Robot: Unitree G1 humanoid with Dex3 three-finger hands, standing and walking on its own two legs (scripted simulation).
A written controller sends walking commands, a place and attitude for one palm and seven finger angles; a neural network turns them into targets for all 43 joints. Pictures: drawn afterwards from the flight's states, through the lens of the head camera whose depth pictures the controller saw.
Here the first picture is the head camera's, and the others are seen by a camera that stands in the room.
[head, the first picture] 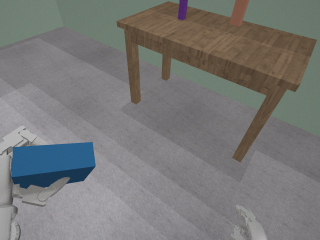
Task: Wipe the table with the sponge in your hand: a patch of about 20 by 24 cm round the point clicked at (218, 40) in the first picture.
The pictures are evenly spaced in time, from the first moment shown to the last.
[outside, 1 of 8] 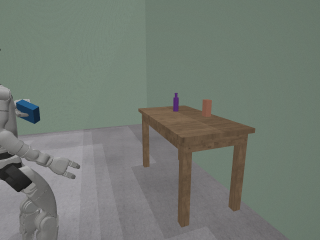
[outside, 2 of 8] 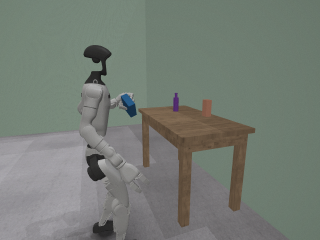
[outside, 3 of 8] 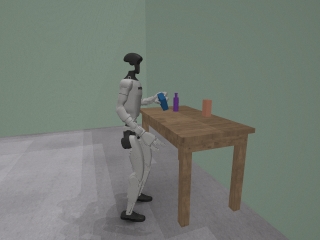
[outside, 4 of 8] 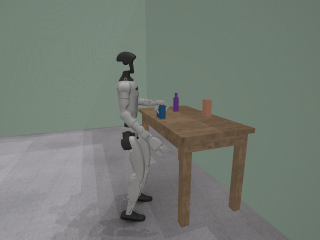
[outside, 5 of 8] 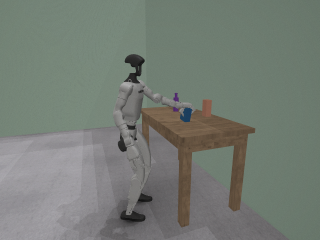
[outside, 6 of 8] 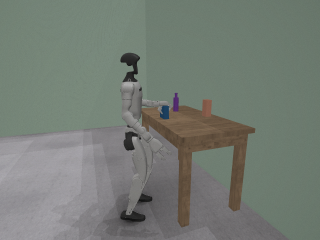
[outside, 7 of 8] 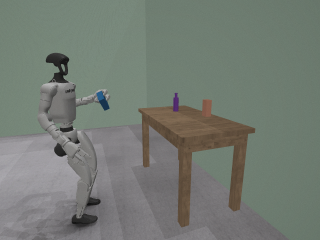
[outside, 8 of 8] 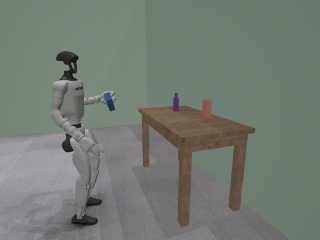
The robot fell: no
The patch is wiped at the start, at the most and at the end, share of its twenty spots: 0.00 1.00 1.00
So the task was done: yes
